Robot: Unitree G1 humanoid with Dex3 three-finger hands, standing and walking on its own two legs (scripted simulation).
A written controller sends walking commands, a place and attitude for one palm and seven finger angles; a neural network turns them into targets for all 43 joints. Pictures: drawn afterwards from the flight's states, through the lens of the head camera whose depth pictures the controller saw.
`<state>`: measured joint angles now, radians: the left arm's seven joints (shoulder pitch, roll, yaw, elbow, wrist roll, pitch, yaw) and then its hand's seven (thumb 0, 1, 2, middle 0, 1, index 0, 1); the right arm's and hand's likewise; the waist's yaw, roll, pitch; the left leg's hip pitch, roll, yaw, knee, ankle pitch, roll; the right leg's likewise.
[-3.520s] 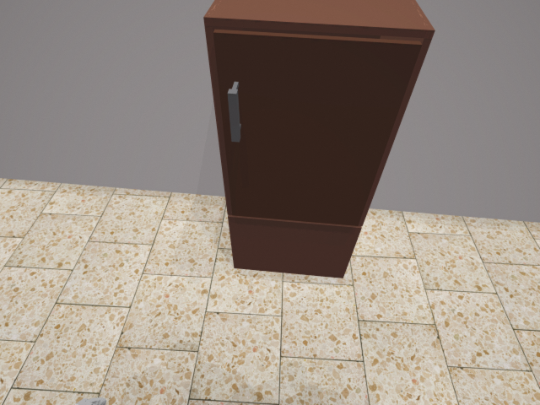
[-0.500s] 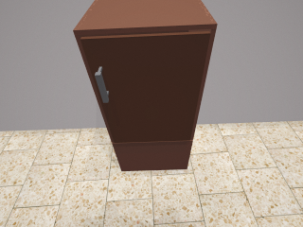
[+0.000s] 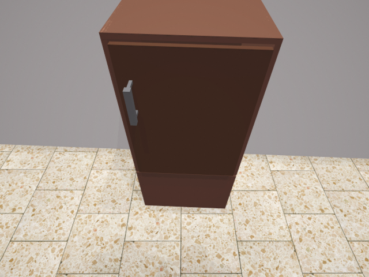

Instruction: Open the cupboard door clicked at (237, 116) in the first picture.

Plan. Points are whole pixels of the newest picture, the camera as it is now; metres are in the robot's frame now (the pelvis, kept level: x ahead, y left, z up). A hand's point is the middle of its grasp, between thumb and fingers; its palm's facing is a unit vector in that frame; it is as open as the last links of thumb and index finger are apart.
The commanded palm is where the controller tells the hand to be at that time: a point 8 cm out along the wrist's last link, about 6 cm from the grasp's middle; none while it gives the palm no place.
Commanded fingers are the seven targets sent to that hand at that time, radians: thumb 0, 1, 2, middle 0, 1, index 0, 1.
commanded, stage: come to a stop and stand still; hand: left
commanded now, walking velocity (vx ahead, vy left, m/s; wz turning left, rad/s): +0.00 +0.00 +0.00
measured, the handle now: (132, 103) +0.58 +0.20 +0.04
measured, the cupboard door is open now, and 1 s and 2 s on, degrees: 0 0 0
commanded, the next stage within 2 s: look again from close up in 0.66 s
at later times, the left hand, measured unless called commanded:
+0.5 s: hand out of the picture +0.05 +0.19 -0.17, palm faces +0.02 -0.97 -0.24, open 7.4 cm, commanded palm none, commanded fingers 0.00 0.90 0.90 -0.20 -0.30 -0.20 -0.30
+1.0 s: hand out of the picture +0.04 +0.17 -0.17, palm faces +0.03 -0.98 -0.22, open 7.4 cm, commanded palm none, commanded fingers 0.00 0.90 0.90 -0.20 -0.30 -0.20 -0.30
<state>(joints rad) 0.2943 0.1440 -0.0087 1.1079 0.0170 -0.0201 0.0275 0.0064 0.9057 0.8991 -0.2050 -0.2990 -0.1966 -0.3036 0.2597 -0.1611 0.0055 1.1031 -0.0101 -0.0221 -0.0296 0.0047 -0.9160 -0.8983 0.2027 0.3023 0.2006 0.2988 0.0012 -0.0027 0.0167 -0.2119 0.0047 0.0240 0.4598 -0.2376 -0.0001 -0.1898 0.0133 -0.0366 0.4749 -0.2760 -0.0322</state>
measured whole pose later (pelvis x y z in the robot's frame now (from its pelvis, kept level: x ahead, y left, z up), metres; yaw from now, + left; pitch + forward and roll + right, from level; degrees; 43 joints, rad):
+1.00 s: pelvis +0.03 -0.01 +0.00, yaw +1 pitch +0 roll +1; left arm 0.26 0.16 0.00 1.12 0.01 -0.02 0.04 0.00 0.90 0.90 -0.20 -0.30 -0.20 -0.30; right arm 0.24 -0.16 0.01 1.14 -0.01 -0.02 -0.04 0.00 -0.91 -0.90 0.20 0.30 0.20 0.30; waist 0.00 0.00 0.03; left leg -0.14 0.01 0.01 0.42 -0.27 -0.01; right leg -0.12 0.02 -0.05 0.44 -0.31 -0.04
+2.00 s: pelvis -0.04 +0.00 -0.08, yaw +2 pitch +10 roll -3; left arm 0.27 0.27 0.17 0.07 -0.27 -0.37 -0.31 0.01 0.30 0.65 -0.25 -0.68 -0.24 -0.69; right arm 0.22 -0.21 0.06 0.55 0.03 -0.20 -0.07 0.01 -0.90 -0.90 0.21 0.30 0.21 0.30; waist 0.01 0.04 -0.10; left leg -0.82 0.02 -0.05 1.09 -0.46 0.00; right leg -0.74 0.01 -0.12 1.04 -0.49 -0.04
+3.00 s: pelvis -0.02 +0.02 -0.03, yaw +1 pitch +6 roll -2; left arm -0.10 0.44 0.43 0.43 -0.35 -0.18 -0.50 -0.01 -0.50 0.30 -0.30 -1.20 -0.30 -1.20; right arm 0.28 -0.29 0.06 0.58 0.05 -0.20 -0.10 0.01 -0.90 -0.90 0.21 0.30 0.21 0.30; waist 0.00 0.04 -0.05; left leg -0.53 0.01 0.00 0.79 -0.36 0.02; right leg -0.46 0.01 -0.07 0.74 -0.38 -0.01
